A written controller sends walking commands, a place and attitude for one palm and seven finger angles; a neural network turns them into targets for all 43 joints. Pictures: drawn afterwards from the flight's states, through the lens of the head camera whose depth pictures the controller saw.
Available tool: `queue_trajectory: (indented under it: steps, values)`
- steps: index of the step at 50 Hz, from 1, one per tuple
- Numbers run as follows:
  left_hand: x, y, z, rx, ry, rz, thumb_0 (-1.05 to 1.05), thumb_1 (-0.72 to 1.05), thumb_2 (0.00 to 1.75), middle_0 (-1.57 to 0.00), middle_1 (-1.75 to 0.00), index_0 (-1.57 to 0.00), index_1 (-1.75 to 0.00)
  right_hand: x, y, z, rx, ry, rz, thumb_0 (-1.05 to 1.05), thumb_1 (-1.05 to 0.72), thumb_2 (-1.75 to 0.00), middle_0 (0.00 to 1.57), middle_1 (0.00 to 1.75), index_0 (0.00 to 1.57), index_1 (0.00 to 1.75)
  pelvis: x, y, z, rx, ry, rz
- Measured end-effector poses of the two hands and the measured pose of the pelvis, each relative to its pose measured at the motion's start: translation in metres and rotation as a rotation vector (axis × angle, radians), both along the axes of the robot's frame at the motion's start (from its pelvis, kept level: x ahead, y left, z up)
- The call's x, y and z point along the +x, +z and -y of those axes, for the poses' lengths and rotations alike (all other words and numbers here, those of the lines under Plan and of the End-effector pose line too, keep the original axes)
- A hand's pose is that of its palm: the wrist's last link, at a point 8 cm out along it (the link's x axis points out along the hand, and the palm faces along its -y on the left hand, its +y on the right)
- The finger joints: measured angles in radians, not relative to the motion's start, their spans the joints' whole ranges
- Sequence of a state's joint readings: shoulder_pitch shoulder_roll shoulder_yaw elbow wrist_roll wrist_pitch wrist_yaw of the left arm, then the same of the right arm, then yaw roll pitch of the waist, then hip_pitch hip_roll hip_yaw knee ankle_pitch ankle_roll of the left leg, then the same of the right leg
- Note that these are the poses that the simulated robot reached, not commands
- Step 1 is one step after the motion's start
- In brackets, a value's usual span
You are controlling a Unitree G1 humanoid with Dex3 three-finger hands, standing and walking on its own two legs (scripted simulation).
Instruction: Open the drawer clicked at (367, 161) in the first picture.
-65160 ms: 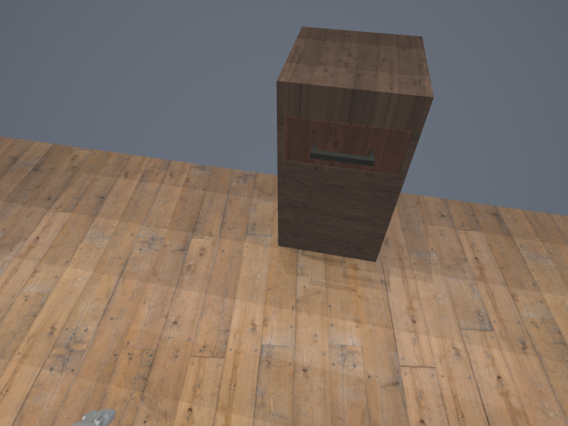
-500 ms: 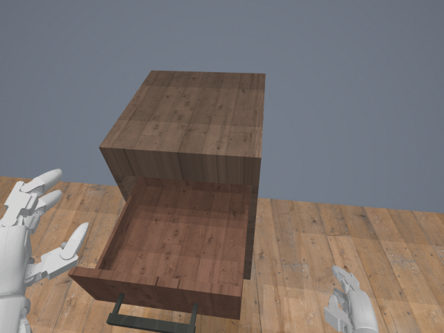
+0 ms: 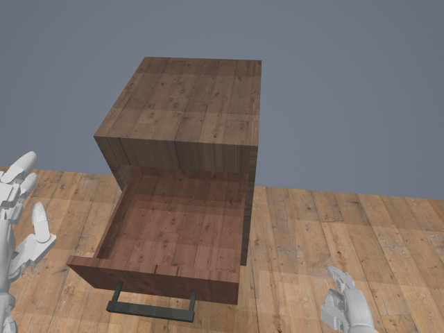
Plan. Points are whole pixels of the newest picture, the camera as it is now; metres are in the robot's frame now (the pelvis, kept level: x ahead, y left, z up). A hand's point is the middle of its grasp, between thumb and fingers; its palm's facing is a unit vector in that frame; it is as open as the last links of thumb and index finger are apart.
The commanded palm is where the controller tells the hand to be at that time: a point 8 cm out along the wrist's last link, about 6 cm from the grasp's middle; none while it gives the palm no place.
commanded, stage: step back with the hand held close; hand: left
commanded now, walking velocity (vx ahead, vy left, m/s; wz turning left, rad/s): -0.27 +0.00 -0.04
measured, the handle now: (153, 301) +0.22 +0.19 -0.20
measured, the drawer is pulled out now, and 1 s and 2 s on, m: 0.30 0.30 0.30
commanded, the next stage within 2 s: stop stepping back and stand still in 1.32 s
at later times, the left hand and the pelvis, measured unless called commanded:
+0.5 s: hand (24, 285) +0.14 +0.26 +0.15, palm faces +0.31 -0.83 -0.46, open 7.4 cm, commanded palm +0.08 +0.30 +0.17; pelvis -0.05 +0.02 -0.01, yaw +0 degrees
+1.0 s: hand (11, 324) +0.10 +0.24 +0.15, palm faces +0.29 -0.83 -0.47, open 7.4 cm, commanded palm +0.03 +0.30 +0.17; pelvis -0.09 +0.01 -0.01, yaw +2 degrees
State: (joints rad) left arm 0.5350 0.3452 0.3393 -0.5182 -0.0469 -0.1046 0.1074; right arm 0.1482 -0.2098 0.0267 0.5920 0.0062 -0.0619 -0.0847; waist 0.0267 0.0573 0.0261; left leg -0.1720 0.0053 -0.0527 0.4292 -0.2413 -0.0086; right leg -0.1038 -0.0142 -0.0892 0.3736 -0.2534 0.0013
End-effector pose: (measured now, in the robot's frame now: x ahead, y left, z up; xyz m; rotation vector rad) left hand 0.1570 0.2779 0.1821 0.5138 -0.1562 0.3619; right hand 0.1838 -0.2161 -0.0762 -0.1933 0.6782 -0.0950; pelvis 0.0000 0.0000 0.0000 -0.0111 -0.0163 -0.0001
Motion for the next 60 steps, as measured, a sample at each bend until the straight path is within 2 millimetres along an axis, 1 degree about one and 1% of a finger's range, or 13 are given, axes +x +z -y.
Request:
queue_trajectory:
  steps: [6, 10, 18, 28, 33, 38, 42, 46, 48, 51, 54, 56, 60]
  values:
    - [-0.009, -0.013, 0.004, 0.005, -0.058, -0.091, 0.01, 0.89, 0.9, -0.21, -0.3, -0.21, -0.3, -0.015, -0.006, 0.004, -0.023, -0.028, -0.06, 0.01, -0.91, -0.9, 0.21, 0.3, 0.2, 0.3, -0.013, -0.001, -0.007, -0.001, -0.002, -0.046]
    - [-0.021, -0.014, 0.003, 0.02, -0.087, -0.125, 0.01, 0.89, 0.9, -0.22, -0.3, -0.21, -0.3, -0.025, -0.008, 0.005, -0.036, -0.059, -0.08, 0.01, -0.91, -0.9, 0.2, 0.3, 0.2, 0.3, -0.019, -0.003, -0.012, 0.0, -0.002, -0.055]
    - [-0.038, -0.007, -0.015, 0.05, -0.058, -0.051, 0.01, 0.89, 0.9, -0.22, -0.3, -0.21, -0.3, -0.038, -0.005, -0.003, -0.048, -0.063, -0.068, 0.01, -0.91, -0.9, 0.2, 0.3, 0.2, 0.3, -0.038, -0.005, -0.018, -0.003, 0.0, -0.054]
    - [-0.055, -0.019, -0.019, -0.004, -0.087, -0.003, 0.01, 0.89, 0.9, -0.21, -0.3, -0.21, -0.3, -0.058, 0.002, -0.009, -0.083, -0.055, -0.039, 0.01, -0.91, -0.9, 0.21, 0.3, 0.2, 0.3, -0.058, -0.011, -0.025, -0.022, -0.003, -0.056]
    - [-0.06, -0.012, -0.023, 0.044, -0.103, 0.035, 0.01, 0.89, 0.9, -0.22, -0.3, -0.21, -0.3, -0.069, 0.003, -0.014, -0.097, -0.045, -0.043, 0.01, -0.91, -0.9, 0.21, 0.3, 0.2, 0.3, -0.064, -0.011, -0.025, -0.015, 0.017, -0.064]
    - [-0.067, 0.0, -0.019, 0.118, -0.089, 0.066, 0.01, 0.89, 0.9, -0.22, -0.3, -0.21, -0.3, -0.071, -0.004, -0.017, -0.065, -0.005, -0.038, 0.01, -0.9, -0.9, 0.21, 0.3, 0.2, 0.3, -0.068, -0.014, -0.017, 0.002, 0.015, -0.098]
    - [-0.071, -0.001, -0.006, 0.105, -0.107, 0.03, 0.01, 0.89, 0.9, -0.21, -0.3, -0.21, -0.3, -0.072, -0.01, -0.014, -0.039, 0.015, -0.045, 0.01, -0.9, -0.9, 0.21, 0.3, 0.2, 0.3, -0.081, -0.011, -0.011, -0.02, 0.007, -0.087]
    - [-0.08, -0.006, 0.004, 0.072, -0.142, 0.013, 0.01, 0.89, 0.9, -0.21, -0.3, -0.21, -0.3, -0.078, -0.011, -0.003, -0.032, -0.021, -0.038, 0.01, -0.9, -0.9, 0.21, 0.3, 0.2, 0.3, -0.091, -0.013, -0.008, -0.026, 0.011, -0.067]
    - [-0.085, -0.008, 0.003, 0.053, -0.143, 0.02, 0.01, 0.89, 0.9, -0.22, -0.3, -0.21, -0.3, -0.084, -0.008, 0.002, -0.045, -0.049, -0.042, 0.01, -0.9, -0.9, 0.21, 0.3, 0.2, 0.3, -0.092, -0.013, -0.01, -0.019, 0.019, -0.065]
    - [-0.093, -0.01, -0.008, 0.036, -0.117, 0.037, 0.01, 0.88, 0.9, -0.22, -0.3, -0.22, -0.3, -0.092, -0.002, 0.007, -0.086, -0.075, -0.054, 0.01, -0.91, -0.9, 0.21, 0.3, 0.2, 0.3, -0.094, -0.013, -0.015, -0.018, 0.034, -0.078]
    - [-0.101, -0.014, -0.02, 0.044, -0.086, 0.033, 0.01, 0.89, 0.9, -0.22, -0.3, -0.22, -0.3, -0.099, 0.003, 0.005, -0.112, -0.072, -0.067, 0.01, -0.91, -0.9, 0.2, 0.3, 0.2, 0.3, -0.107, -0.011, -0.016, 0.005, 0.033, -0.088]
    - [-0.107, -0.016, -0.023, 0.045, -0.081, 0.015, 0.01, 0.89, 0.9, -0.22, -0.3, -0.21, -0.3, -0.105, 0.007, -0.001, -0.112, -0.044, -0.055, 0.01, -0.91, -0.9, 0.2, 0.3, 0.2, 0.3, -0.118, -0.008, -0.015, 0.003, 0.023, -0.09]
    - [-0.123, -0.011, -0.013, 0.035, -0.109, 0.002, 0.01, 0.89, 0.9, -0.21, -0.3, -0.21, -0.3, -0.123, 0.013, -0.011, -0.073, -0.003, -0.022, 0.01, -0.91, -0.9, 0.2, 0.3, 0.2, 0.3, -0.137, -0.002, -0.011, -0.019, 0.004, -0.091]
